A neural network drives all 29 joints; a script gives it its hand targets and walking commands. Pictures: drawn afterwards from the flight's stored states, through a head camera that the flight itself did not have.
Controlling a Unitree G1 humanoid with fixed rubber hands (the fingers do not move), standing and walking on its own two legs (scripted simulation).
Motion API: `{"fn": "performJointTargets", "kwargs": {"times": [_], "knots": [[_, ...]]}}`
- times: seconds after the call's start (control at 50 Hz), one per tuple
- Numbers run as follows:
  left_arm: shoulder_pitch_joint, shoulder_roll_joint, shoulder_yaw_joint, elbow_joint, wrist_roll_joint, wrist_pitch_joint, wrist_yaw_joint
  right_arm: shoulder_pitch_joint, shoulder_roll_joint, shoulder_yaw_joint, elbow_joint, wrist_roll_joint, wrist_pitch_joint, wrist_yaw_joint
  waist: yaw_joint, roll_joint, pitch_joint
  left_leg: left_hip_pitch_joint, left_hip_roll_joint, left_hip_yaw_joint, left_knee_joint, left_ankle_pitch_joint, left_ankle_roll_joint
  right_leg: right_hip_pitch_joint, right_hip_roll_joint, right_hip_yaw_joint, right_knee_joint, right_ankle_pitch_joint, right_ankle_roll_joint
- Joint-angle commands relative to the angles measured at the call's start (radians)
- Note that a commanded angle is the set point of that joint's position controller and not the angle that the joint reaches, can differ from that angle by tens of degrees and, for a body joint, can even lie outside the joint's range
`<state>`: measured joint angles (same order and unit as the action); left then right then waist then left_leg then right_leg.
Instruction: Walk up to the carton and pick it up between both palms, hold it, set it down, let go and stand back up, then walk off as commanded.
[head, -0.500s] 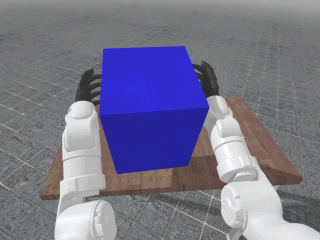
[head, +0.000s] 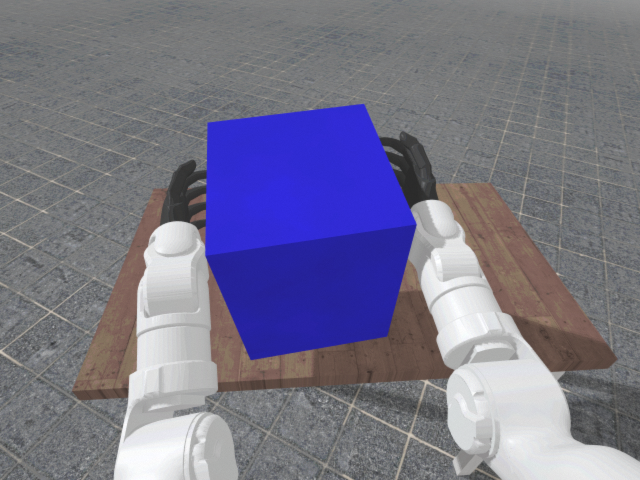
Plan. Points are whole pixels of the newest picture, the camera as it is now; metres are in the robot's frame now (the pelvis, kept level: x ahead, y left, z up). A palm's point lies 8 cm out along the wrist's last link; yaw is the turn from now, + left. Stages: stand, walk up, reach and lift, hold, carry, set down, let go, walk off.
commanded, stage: set down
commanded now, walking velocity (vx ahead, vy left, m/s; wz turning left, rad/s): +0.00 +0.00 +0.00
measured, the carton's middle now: (304, 238) +0.40 +0.00 +0.13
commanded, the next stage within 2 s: none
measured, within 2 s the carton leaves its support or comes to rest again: rests again in 1.46 s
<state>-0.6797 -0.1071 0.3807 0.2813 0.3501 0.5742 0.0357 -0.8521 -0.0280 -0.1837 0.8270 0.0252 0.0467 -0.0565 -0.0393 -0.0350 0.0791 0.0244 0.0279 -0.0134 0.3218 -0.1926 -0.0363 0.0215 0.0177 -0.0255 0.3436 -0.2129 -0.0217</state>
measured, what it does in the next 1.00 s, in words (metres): stands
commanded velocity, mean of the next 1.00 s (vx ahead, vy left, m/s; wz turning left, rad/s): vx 0.00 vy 0.00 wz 0.00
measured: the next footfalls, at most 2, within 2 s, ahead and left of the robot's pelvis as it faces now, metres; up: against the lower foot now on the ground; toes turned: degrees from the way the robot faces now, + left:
none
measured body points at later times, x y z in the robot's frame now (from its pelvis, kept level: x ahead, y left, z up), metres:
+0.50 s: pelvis +0.00 -0.01 +0.00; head +0.00 +0.01 +0.45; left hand +0.39 +0.16 +0.15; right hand +0.43 -0.13 +0.16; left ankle +0.00 +0.14 -0.75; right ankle +0.00 -0.10 -0.75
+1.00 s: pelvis +0.00 -0.01 +0.00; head +0.02 -0.01 +0.45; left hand +0.39 +0.16 +0.12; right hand +0.45 -0.13 +0.13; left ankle +0.00 +0.14 -0.75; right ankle +0.00 -0.10 -0.75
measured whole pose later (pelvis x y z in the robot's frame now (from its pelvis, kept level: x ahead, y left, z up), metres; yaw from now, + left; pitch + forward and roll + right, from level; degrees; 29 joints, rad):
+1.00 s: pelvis +0.00 -0.01 +0.00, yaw +0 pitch +1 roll +0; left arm -0.67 -0.17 0.38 0.36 0.35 0.47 0.12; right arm -0.86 -0.05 -0.29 0.99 -0.02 -0.08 0.03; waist 0.06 -0.02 0.01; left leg -0.17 0.05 -0.01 0.32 -0.17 -0.05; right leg -0.17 0.04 -0.03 0.34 -0.19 -0.03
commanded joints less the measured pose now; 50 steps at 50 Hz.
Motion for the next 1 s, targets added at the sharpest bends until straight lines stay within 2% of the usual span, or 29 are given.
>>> {"fn": "performJointTargets", "kwargs": {"times": [0.0, 0.02, 0.06, 0.14, 0.18, 0.22, 0.24, 0.3, 0.4, 0.46, 0.52, 0.54, 0.56, 0.6, 0.62, 0.68, 0.72, 0.74, 0.76, 0.8, 0.82, 0.9, 0.94, 0.96, 0.98], "knots": [[-0.631, -0.435, -0.427, -0.145, -0.070, -0.070, -0.056, -0.648, 0.354, 0.255, -0.052, 0.047, -0.059, 0.134, 0.083, 0.055, -0.459, 0.178, -0.016, 0.086, 0.020, 0.485, -0.010, -0.019, 0.037, -0.097, -0.080, 0.299, 0.034], [-0.641, -0.440, -0.428, -0.141, -0.070, -0.069, -0.054, -0.649, 0.350, 0.234, -0.032, 0.039, -0.057, 0.138, 0.075, 0.060, -0.450, 0.180, -0.013, 0.088, 0.012, 0.471, -0.013, -0.032, 0.035, -0.101, -0.085, 0.270, 0.030], [-0.639, -0.445, -0.403, -0.121, -0.063, -0.065, -0.045, -0.669, 0.342, 0.220, -0.025, 0.033, -0.058, 0.149, 0.098, 0.065, -0.453, 0.194, -0.006, 0.090, 0.004, 0.459, -0.009, -0.065, 0.038, -0.104, -0.094, 0.219, 0.026], [-0.638, -0.425, -0.340, -0.045, -0.040, -0.065, -0.038, -0.673, 0.319, 0.147, 0.039, -0.009, -0.051, 0.171, 0.110, 0.043, -0.390, 0.141, -0.006, 0.101, -0.027, 0.342, 0.007, -0.108, 0.029, -0.098, -0.112, 0.109, 0.023], [-0.636, -0.423, -0.323, -0.030, -0.024, -0.067, -0.033, -0.668, 0.312, 0.127, 0.062, -0.023, -0.056, 0.182, 0.124, 0.052, -0.394, 0.130, -0.005, 0.109, -0.033, 0.330, 0.010, -0.120, 0.024, -0.096, -0.108, 0.100, 0.022], [-0.625, -0.425, -0.313, -0.035, -0.026, -0.076, -0.024, -0.681, 0.308, 0.144, 0.040, -0.021, -0.072, 0.185, 0.148, 0.054, -0.433, 0.138, -0.008, 0.113, -0.021, 0.368, 0.011, -0.117, 0.027, -0.103, -0.095, 0.146, 0.025], [-0.619, -0.418, -0.309, -0.020, -0.026, -0.081, -0.022, -0.688, 0.308, 0.146, 0.039, -0.020, -0.074, 0.187, 0.145, 0.043, -0.440, 0.142, -0.005, 0.108, -0.016, 0.382, 0.011, -0.118, 0.028, -0.103, -0.094, 0.161, 0.023], [-0.608, -0.430, -0.318, -0.038, -0.029, -0.092, -0.011, -0.689, 0.310, 0.158, 0.014, -0.019, -0.088, 0.184, 0.165, 0.044, -0.501, 0.157, -0.004, 0.108, 0.003, 0.429, 0.007, -0.122, 0.033, -0.101, -0.086, 0.217, 0.023], [-0.614, -0.457, -0.358, -0.058, -0.052, -0.127, -0.001, -0.680, 0.317, 0.161, 0.022, -0.031, -0.115, 0.178, 0.148, 0.068, -0.577, 0.195, 0.001, 0.106, 0.035, 0.521, -0.009, -0.147, 0.038, -0.103, -0.079, 0.277, 0.017], [-0.591, -0.465, -0.342, -0.018, -0.039, -0.133, 0.002, -0.681, 0.305, 0.137, 0.053, -0.049, -0.117, 0.183, 0.152, 0.065, -0.557, 0.195, 0.006, 0.107, 0.031, 0.527, -0.009, -0.175, 0.041, -0.106, -0.088, 0.245, 0.010], [-0.566, -0.467, -0.338, -0.002, -0.037, -0.133, 0.002, -0.659, 0.288, 0.112, 0.081, -0.064, -0.121, 0.183, 0.141, 0.055, -0.529, 0.185, 0.009, 0.108, 0.029, 0.529, -0.007, -0.183, 0.040, -0.110, -0.098, 0.224, 0.008], [-0.572, -0.476, -0.343, 0.001, -0.041, -0.135, 0.002, -0.679, 0.285, 0.113, 0.078, -0.066, -0.125, 0.185, 0.149, 0.062, -0.539, 0.180, 0.011, 0.109, 0.029, 0.530, -0.007, -0.190, 0.038, -0.109, -0.092, 0.229, 0.007], [-0.577, -0.484, -0.352, -0.006, -0.045, -0.140, 0.002, -0.666, 0.290, 0.116, 0.085, -0.067, -0.127, 0.185, 0.139, 0.067, -0.547, 0.185, 0.011, 0.105, 0.033, 0.537, -0.010, -0.183, 0.040, -0.110, -0.096, 0.228, 0.006], [-0.574, -0.476, -0.334, 0.000, -0.033, -0.143, 0.006, -0.669, 0.292, 0.121, 0.082, -0.072, -0.131, 0.187, 0.162, 0.074, -0.547, 0.174, 0.008, 0.112, 0.035, 0.549, -0.007, -0.181, 0.036, -0.106, -0.090, 0.247, 0.007], [-0.568, -0.484, -0.335, 0.004, -0.036, -0.145, 0.006, -0.668, 0.294, 0.114, 0.084, -0.068, -0.132, 0.189, 0.157, 0.073, -0.545, 0.166, 0.008, 0.109, 0.034, 0.544, -0.010, -0.183, 0.039, -0.108, -0.090, 0.244, 0.006], [-0.575, -0.486, -0.341, -0.013, -0.043, -0.164, 0.018, -0.677, 0.315, 0.142, 0.076, -0.060, -0.141, 0.190, 0.178, 0.065, -0.586, 0.160, 0.007, 0.111, 0.050, 0.581, -0.010, -0.184, 0.043, -0.097, -0.076, 0.288, 0.007], [-0.587, -0.489, -0.338, 0.001, -0.040, -0.171, 0.023, -0.691, 0.310, 0.143, 0.088, -0.062, -0.144, 0.195, 0.189, 0.076, -0.600, 0.158, 0.010, 0.108, 0.047, 0.580, -0.008, -0.200, 0.041, -0.096, -0.079, 0.274, 0.005], [-0.597, -0.489, -0.335, 0.000, -0.041, -0.177, 0.026, -0.692, 0.313, 0.129, 0.094, -0.067, -0.145, 0.196, 0.177, 0.068, -0.595, 0.152, 0.009, 0.104, 0.048, 0.565, -0.010, -0.210, 0.042, -0.100, -0.084, 0.261, 0.004], [-0.587, -0.490, -0.323, 0.014, -0.036, -0.180, 0.029, -0.690, 0.309, 0.132, 0.101, -0.073, -0.144, 0.197, 0.196, 0.069, -0.597, 0.144, 0.010, 0.110, 0.040, 0.557, -0.004, -0.204, 0.039, -0.095, -0.082, 0.258, 0.004], [-0.573, -0.485, -0.290, 0.046, -0.022, -0.182, 0.031, -0.678, 0.316, 0.110, 0.116, -0.089, -0.137, 0.199, 0.191, 0.060, -0.568, 0.119, 0.006, 0.115, 0.031, 0.512, 0.000, -0.197, 0.035, -0.091, -0.084, 0.246, 0.008], [-0.579, -0.481, -0.278, 0.054, -0.021, -0.187, 0.030, -0.683, 0.308, 0.104, 0.129, -0.094, -0.135, 0.203, 0.204, 0.049, -0.563, 0.104, 0.007, 0.115, 0.020, 0.491, 0.006, -0.198, 0.032, -0.088, -0.087, 0.224, 0.008], [-0.623, -0.494, -0.296, 0.039, -0.041, -0.214, 0.040, -0.703, 0.328, 0.097, 0.142, -0.102, -0.150, 0.208, 0.204, 0.053, -0.614, 0.108, 0.007, 0.113, 0.037, 0.537, 0.000, -0.216, 0.036, -0.093, -0.077, 0.252, 0.008], [-0.610, -0.509, -0.305, 0.038, -0.045, -0.225, 0.045, -0.704, 0.330, 0.108, 0.134, -0.098, -0.159, 0.204, 0.208, 0.061, -0.643, 0.100, 0.007, 0.113, 0.054, 0.582, -0.006, -0.201, 0.037, -0.089, -0.062, 0.317, 0.006], [-0.625, -0.505, -0.302, 0.050, -0.048, -0.232, 0.046, -0.719, 0.327, 0.106, 0.132, -0.103, -0.163, 0.205, 0.207, 0.052, -0.652, 0.093, 0.008, 0.109, 0.052, 0.572, -0.004, -0.212, 0.040, -0.091, -0.063, 0.298, 0.010], [-0.616, -0.496, -0.281, 0.072, -0.032, -0.230, 0.048, -0.722, 0.311, 0.087, 0.140, -0.118, -0.159, 0.207, 0.219, 0.054, -0.637, 0.084, 0.009, 0.116, 0.042, 0.549, -0.002, -0.208, 0.036, -0.085, -0.070, 0.267, 0.007]]}}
